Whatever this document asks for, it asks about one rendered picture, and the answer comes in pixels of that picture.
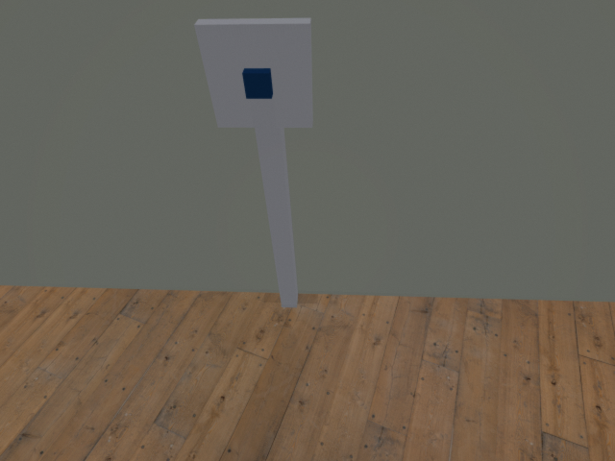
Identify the button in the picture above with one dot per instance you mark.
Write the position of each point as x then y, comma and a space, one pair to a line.
257, 83

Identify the panel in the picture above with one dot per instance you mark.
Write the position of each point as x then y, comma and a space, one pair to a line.
228, 46

